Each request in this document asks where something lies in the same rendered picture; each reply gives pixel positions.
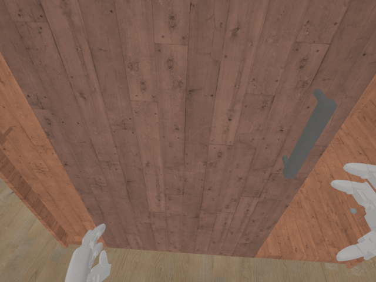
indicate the wardrobe door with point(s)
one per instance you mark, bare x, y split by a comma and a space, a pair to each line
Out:
171, 117
29, 150

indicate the right robot hand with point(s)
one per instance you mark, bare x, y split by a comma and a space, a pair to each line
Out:
365, 196

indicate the left robot hand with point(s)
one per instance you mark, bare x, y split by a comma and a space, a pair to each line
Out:
83, 259

